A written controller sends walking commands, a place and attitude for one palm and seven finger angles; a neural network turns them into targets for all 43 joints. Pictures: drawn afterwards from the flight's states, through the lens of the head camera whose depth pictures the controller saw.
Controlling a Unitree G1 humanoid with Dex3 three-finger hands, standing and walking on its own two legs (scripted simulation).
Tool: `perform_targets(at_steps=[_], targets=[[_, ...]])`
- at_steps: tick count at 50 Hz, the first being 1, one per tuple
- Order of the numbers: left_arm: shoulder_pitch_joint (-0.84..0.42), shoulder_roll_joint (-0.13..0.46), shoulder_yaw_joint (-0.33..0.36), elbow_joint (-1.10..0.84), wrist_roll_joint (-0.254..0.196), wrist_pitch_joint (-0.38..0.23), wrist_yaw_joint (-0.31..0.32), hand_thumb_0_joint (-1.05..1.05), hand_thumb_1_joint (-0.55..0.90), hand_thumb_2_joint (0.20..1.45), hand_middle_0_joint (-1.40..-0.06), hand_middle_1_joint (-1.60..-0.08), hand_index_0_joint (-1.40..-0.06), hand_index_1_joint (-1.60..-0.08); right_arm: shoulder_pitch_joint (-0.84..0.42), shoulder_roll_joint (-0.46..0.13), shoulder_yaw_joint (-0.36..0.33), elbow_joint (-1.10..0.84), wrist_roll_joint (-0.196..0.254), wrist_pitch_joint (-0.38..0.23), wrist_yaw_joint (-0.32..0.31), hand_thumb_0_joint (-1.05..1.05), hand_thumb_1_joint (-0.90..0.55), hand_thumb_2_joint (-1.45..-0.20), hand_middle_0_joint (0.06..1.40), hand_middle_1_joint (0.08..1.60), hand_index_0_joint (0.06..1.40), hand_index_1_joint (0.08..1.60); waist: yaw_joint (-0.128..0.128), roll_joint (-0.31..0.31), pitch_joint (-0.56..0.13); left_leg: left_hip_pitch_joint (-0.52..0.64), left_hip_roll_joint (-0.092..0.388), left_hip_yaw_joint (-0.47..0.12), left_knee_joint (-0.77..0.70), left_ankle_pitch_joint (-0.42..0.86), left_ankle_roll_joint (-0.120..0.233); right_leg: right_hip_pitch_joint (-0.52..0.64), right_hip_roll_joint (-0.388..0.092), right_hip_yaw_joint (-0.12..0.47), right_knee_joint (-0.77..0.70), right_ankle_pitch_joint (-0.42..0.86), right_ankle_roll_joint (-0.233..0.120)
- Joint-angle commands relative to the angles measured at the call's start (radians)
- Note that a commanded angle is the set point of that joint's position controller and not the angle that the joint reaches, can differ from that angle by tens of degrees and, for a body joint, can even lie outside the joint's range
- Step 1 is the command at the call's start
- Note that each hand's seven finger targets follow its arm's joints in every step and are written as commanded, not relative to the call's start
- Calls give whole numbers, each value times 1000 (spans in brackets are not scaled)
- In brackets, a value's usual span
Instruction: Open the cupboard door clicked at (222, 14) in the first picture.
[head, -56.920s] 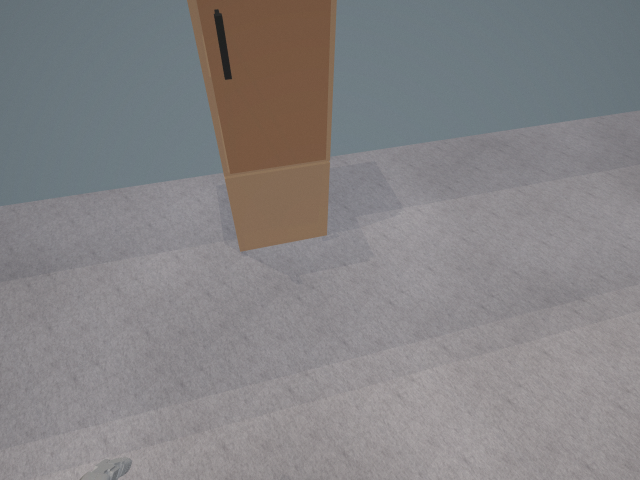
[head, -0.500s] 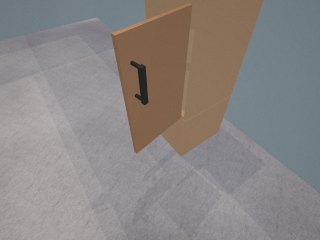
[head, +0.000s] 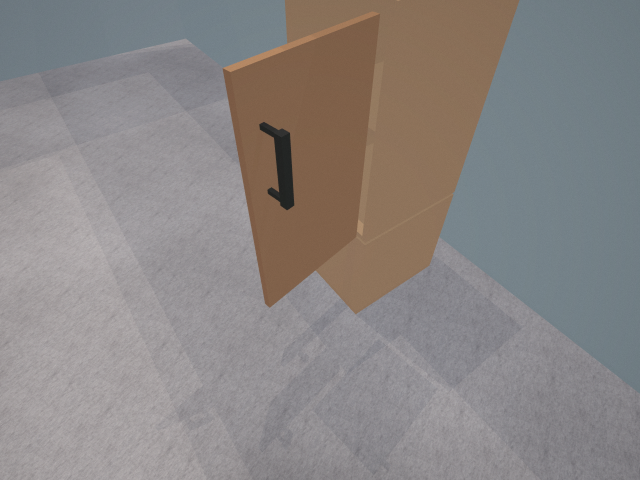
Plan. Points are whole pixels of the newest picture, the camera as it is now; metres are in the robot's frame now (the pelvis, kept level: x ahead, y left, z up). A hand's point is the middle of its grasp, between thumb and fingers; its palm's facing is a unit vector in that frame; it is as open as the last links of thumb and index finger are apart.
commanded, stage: look to check the result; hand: left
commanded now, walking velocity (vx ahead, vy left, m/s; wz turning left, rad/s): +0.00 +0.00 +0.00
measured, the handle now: (277, 167) +0.59 +0.10 +0.07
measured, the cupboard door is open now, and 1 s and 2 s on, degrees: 100 100 100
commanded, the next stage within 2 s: stand and wait in 0.50 s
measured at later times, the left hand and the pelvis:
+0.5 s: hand out of the picture -0.01 +0.16 -0.18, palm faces +0.05 -0.98 -0.18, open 7.4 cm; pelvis +0.00 +0.01 +0.00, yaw +0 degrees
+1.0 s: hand out of the picture +0.00 +0.16 -0.17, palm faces +0.04 -0.98 -0.18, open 7.4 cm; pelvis +0.02 +0.00 +0.00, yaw +0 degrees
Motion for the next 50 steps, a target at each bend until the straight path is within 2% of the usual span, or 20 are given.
perform_targets(at_steps=[1, 7, 18, 26, 28, 29, 32, 39, 42, 50], targets=[[70, 101, 24, -14, 5, -8, 4, 0, 900, 900, -200, -300, -200, -300, 79, -57, -8, -13, 1, -6, -8, 0, -900, -900, 200, 300, 200, 300, 5, 8, 87, -59, 75, -88, -96, -33, 32, -52, -132, 134, -120, -80, 2], [68, 100, 24, -18, 5, -8, 4, 0, 900, 900, -200, -300, -200, -300, 86, -59, -10, -15, 0, -5, -6, 0, -900, -900, 200, 300, 200, 300, 4, 0, 99, -63, 73, -90, -96, -34, 33, -64, -134, 135, -119, -89, 2], [62, 109, 24, -27, 6, -12, 4, 0, 900, 900, -200, -300, -200, -300, 66, -71, -12, -18, 2, -11, -5, 0, -900, -900, 200, 300, 200, 300, 5, -21, 74, -47, 80, -91, -101, -6, 34, -40, -135, 130, -107, -36, 7], [52, 114, 23, -28, 6, -13, 3, 0, 900, 900, -200, -300, -200, -300, 49, -78, -9, -17, 3, -13, -5, 0, -900, -900, 200, 300, 200, 300, 2, 10, 80, -41, 84, -98, -113, 8, 33, -36, -135, 123, -98, -7, 8], [52, 117, 22, -27, 7, -13, 3, 0, 900, 900, -200, -300, -200, -300, 43, -80, -11, -18, 3, -12, -4, 0, -900, -900, 200, 300, 200, 300, 4, -1, 90, -40, 82, -95, -113, 1, 32, -42, -135, 125, -103, -15, 10], [54, 117, 23, -28, 7, -14, 3, 0, 900, 900, -200, -300, -200, -300, 44, -85, -11, -22, 4, -10, -4, 0, -900, -900, 200, 300, 200, 300, 4, -20, 82, -37, 81, -95, -108, 0, 32, -41, -134, 127, -108, -26, 9], [49, 118, 22, -30, 6, -14, 2, 0, 900, 900, -200, -300, -200, -300, 39, -85, -10, -18, 2, -12, -4, 0, -900, -900, 200, 300, 200, 300, 1, 3, 70, -24, 79, -96, -109, 9, 32, -38, -135, 132, -107, -19, 8], [48, 126, 22, -28, 6, -20, 3, 0, 900, 900, -200, -300, -200, -300, 25, -99, -13, -20, 6, -16, -6, 0, -900, -900, 200, 300, 200, 300, 2, -11, 36, 1, 85, -90, -99, 71, 31, -4, -140, 126, -106, 46, 8], [47, 122, 19, -25, 4, -19, 2, 0, 900, 900, -200, -300, -200, -300, 17, -94, -10, -14, 4, -15, -7, 0, -900, -900, 200, 300, 200, 300, 3, 8, 57, 2, 85, -92, -106, 70, 29, -13, -140, 126, -106, 49, 7], [44, 129, 18, -25, 5, -18, 2, 0, 900, 900, -200, -300, -200, -300, 14, -100, -10, -13, 4, -12, -5, 0, -900, -900, 200, 300, 200, 300, 3, -14, 74, 0, 83, -87, -106, 55, 28, -17, -142, 130, -121, 27, 9]])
